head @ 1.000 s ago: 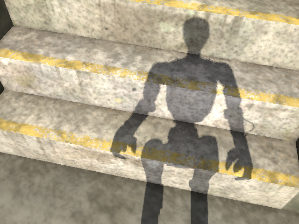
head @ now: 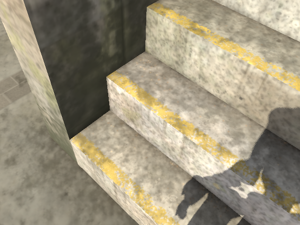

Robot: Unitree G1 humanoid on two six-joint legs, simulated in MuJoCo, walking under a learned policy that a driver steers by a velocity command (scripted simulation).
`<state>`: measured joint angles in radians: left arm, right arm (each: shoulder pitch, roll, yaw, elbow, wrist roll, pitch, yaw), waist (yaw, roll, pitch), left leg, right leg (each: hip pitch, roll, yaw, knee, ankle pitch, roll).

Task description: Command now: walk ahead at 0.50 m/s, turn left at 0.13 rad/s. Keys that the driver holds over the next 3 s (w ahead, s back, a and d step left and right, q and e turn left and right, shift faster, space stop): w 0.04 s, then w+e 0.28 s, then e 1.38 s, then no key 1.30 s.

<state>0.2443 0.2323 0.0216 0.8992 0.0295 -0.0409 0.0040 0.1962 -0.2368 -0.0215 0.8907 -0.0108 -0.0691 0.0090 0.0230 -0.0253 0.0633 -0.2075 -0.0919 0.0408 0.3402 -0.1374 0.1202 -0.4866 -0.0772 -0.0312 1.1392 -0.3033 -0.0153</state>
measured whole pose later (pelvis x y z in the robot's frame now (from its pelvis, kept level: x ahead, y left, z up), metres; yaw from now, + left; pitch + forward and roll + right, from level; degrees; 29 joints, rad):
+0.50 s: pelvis +0.21 -0.05 -0.01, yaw -11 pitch +3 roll -3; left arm -0.10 0.10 -0.06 0.63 0.01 0.02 0.04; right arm 0.49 -0.18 0.03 1.11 0.01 -0.08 -0.05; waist -0.01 0.02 0.05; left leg 0.19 0.02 0.20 0.15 -0.29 0.05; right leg -1.24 0.01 -0.13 1.76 -0.61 -0.12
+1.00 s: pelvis +0.41 -0.09 +0.20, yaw -27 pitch +5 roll +3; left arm 0.38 0.21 -0.01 0.78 0.06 -0.07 -0.04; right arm 0.08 -0.20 0.04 0.63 -0.04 -0.04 -0.02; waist 0.08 -0.02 -0.02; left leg -1.16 -0.05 -0.08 1.98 -0.22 -0.03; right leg -0.37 0.11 0.24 0.65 -0.34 -0.08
